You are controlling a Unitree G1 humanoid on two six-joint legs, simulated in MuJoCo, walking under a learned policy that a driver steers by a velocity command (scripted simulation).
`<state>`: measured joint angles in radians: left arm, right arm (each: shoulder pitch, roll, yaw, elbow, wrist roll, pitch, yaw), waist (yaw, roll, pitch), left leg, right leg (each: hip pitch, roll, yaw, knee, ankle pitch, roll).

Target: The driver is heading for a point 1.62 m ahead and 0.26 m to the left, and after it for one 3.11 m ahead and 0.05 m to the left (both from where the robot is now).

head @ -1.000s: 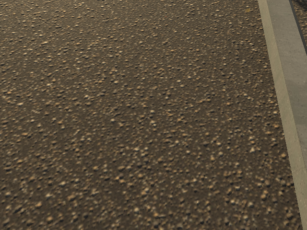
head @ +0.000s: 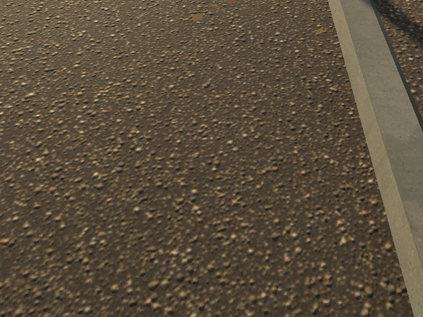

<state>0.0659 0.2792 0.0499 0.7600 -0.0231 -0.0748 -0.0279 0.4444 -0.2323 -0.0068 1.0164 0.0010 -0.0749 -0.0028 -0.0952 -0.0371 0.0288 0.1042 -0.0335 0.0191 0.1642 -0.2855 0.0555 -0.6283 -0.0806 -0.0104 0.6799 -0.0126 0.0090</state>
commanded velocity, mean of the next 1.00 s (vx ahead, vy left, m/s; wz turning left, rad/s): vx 0.49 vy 0.00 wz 0.00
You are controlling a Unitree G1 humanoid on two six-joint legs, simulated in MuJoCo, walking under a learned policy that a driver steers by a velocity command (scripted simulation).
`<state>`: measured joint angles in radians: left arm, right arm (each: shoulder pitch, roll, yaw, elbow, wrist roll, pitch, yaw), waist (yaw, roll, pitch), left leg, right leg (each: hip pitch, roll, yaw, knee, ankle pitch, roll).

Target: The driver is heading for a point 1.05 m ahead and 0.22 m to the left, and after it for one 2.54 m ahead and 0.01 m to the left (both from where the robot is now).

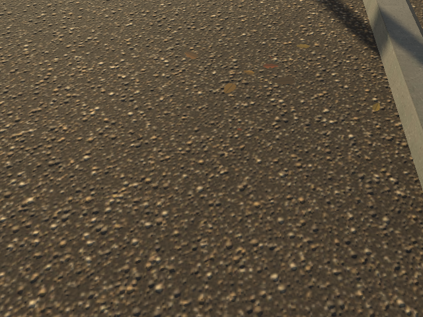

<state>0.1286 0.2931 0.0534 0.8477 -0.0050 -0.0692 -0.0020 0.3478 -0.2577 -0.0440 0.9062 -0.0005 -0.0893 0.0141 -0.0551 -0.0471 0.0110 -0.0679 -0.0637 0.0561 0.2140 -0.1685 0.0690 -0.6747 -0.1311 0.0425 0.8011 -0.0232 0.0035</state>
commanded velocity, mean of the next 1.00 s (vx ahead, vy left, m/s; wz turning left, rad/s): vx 0.50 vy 0.00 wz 0.26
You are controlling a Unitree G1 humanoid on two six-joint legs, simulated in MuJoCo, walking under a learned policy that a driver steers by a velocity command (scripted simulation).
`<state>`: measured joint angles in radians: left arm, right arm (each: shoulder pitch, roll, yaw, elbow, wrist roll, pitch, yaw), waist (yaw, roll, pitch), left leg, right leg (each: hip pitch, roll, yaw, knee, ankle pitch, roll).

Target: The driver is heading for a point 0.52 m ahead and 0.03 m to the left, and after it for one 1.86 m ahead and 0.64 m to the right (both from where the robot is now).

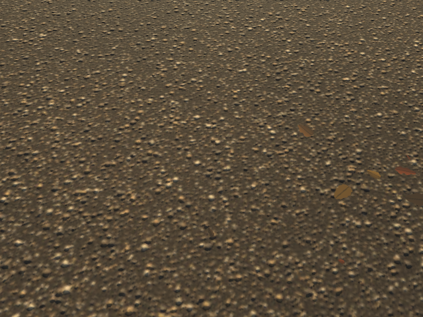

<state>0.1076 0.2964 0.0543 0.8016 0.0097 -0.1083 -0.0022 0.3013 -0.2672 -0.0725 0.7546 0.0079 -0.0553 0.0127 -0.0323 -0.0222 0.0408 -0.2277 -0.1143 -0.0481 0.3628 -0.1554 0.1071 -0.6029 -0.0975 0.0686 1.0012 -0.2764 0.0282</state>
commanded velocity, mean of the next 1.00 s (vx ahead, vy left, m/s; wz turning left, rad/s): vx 0.45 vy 0.00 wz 0.26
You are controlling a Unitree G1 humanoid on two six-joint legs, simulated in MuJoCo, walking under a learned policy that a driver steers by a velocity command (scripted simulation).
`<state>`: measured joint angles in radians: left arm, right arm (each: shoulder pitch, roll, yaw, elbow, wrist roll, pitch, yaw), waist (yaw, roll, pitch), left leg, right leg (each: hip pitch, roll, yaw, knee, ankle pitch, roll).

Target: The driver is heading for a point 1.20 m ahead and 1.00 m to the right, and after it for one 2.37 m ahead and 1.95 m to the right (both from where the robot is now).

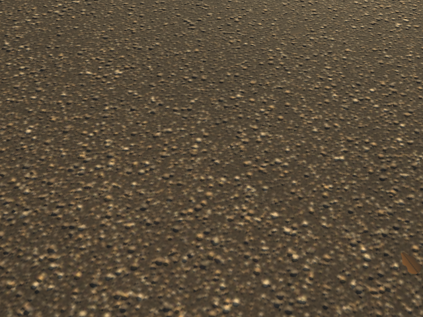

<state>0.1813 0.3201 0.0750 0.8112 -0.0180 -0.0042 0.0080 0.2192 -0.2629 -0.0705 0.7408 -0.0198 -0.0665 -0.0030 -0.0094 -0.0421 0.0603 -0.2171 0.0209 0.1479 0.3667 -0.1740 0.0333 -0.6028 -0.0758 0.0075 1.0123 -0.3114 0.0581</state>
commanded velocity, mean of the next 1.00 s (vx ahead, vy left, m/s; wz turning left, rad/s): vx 0.07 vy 0.00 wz -0.56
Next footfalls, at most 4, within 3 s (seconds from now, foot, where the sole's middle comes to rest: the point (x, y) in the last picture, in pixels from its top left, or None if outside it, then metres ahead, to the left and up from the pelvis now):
0.20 right None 0.17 -0.14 -0.78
0.64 left None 0.21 0.09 -0.78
1.08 right None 0.06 -0.14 -0.78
1.54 left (293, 312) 0.46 -0.24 -0.78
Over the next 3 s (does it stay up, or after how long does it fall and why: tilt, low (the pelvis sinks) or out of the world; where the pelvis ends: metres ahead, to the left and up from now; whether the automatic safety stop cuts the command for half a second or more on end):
stays up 0.82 -0.81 -0.01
